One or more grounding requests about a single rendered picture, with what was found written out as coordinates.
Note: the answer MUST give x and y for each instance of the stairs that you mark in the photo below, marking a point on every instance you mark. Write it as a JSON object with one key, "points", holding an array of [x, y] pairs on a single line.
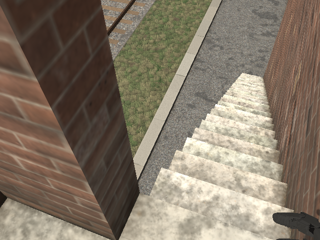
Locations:
{"points": [[229, 169]]}

